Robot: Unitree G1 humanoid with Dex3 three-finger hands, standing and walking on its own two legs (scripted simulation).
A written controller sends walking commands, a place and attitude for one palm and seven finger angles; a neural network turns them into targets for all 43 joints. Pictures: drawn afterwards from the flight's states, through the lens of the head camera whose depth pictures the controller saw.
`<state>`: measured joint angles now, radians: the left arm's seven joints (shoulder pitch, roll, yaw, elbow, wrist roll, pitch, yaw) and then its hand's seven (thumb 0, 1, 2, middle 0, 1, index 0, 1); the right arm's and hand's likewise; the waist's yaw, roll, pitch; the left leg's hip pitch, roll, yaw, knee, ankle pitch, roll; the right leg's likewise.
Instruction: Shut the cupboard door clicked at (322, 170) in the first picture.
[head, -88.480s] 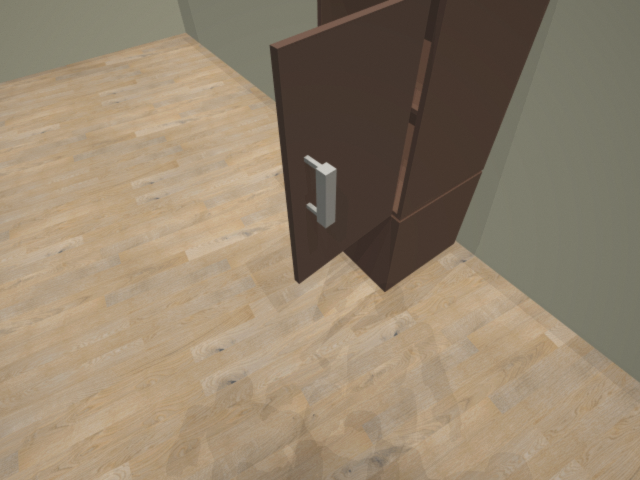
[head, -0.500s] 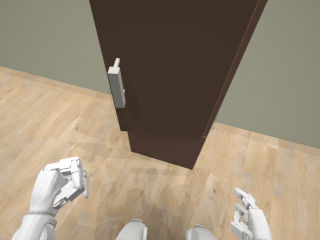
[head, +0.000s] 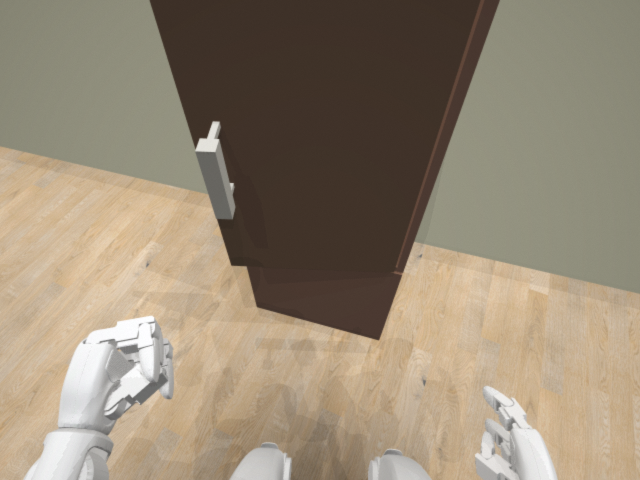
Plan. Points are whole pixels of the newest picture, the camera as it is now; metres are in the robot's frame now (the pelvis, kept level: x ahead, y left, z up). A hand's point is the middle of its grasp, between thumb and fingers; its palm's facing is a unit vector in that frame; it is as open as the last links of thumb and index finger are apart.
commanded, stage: bring the fist close to the handle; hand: left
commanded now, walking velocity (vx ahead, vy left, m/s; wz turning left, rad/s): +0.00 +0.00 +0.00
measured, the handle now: (220, 171) +0.53 +0.19 +0.06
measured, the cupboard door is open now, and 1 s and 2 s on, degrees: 14 14 11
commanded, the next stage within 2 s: push the door shut along its arc in 1.48 s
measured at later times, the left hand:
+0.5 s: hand (201, 303) +0.30 +0.16 +0.06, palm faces -0.02 -1.00 -0.03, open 3.1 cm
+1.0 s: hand (232, 238) +0.40 +0.14 +0.07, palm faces +0.01 -1.00 -0.03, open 3.1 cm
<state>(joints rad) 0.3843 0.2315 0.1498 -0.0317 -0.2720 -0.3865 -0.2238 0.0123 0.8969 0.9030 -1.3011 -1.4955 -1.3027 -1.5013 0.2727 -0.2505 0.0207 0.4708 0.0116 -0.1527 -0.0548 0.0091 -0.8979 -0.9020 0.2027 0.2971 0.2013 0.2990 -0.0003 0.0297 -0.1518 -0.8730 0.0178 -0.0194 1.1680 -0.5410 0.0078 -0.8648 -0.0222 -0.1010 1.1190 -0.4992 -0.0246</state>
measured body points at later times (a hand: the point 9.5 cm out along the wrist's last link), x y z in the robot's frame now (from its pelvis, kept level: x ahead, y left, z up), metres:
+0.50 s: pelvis +0.00 +0.00 +0.00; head +0.06 +0.00 +0.45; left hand +0.30 +0.22 +0.07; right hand +0.16 -0.24 -0.08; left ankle +0.02 +0.11 -0.65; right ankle +0.03 -0.11 -0.65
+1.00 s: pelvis +0.00 +0.00 +0.01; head +0.07 +0.00 +0.45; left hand +0.39 +0.20 +0.07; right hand +0.10 -0.26 -0.10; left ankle +0.02 +0.11 -0.65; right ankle +0.03 -0.11 -0.65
